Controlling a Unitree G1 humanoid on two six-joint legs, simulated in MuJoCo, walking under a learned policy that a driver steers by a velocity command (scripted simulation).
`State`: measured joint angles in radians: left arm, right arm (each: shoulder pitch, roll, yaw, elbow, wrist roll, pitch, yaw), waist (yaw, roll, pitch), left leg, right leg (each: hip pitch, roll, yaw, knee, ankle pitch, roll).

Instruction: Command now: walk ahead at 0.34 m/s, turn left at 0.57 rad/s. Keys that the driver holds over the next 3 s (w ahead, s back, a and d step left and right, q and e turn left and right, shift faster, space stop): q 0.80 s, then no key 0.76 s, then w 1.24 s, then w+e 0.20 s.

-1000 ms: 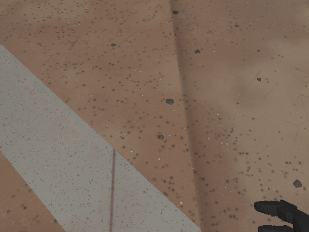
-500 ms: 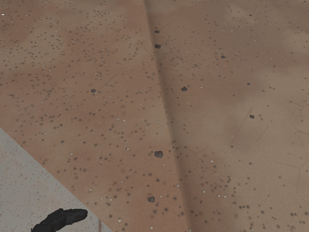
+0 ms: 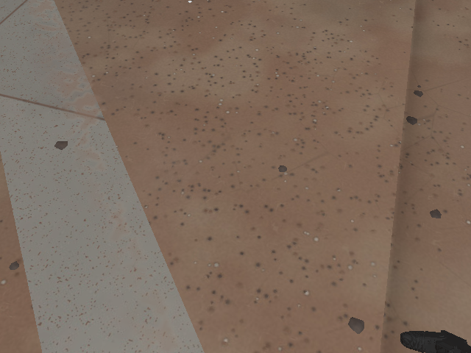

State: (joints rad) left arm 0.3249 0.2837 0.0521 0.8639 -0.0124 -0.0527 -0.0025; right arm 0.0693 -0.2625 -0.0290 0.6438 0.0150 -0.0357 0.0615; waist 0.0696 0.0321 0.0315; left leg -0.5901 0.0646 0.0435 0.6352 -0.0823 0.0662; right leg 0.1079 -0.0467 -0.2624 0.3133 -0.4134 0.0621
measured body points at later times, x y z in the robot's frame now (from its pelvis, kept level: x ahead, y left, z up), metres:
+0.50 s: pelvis +0.15 +0.03 +0.01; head +0.18 +0.05 +0.46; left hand +0.25 +0.33 -0.08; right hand +0.38 -0.21 -0.07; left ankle +0.15 +0.10 -0.72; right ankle +0.25 -0.11 -0.69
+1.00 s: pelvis +0.16 +0.01 +0.02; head +0.19 +0.03 +0.46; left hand +0.13 +0.32 -0.09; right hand +0.44 -0.12 -0.08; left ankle +0.09 +0.12 -0.71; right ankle +0.25 -0.09 -0.72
